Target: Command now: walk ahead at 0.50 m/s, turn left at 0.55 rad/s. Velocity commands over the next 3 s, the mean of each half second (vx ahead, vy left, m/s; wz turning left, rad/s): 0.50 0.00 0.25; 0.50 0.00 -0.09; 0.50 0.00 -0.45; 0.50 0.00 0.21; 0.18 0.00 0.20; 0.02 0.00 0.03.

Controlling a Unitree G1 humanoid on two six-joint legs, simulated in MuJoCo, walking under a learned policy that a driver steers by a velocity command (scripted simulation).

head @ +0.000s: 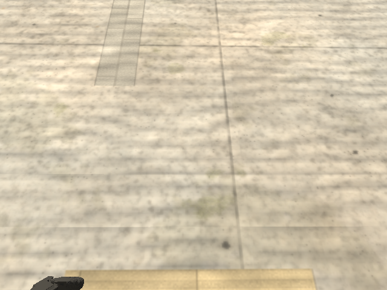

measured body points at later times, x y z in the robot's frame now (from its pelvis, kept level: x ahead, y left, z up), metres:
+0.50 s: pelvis +0.29 -0.06 +0.00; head +0.32 -0.06 +0.45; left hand +0.25 +0.22 -0.12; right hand +0.51 -0.27 -0.10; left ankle +0.43 +0.13 -0.69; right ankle +0.24 -0.16 -0.75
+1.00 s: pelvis +0.56 +0.03 +0.00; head +0.58 +0.03 +0.45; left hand +0.70 +0.31 -0.11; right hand +0.62 -0.25 -0.12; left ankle +0.51 +0.11 -0.75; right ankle +0.73 -0.14 -0.68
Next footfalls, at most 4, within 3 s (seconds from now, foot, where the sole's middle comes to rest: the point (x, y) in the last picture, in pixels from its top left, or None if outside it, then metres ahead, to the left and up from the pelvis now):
0.14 right None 0.28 -0.15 -0.79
0.68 left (152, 267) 0.55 0.12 -0.79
1.22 right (210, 190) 0.85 -0.11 -0.79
1.72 left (168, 130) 1.18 0.05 -0.79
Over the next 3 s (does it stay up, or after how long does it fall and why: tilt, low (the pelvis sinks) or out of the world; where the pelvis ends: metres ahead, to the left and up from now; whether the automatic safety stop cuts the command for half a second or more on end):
stays up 1.37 -0.02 -0.01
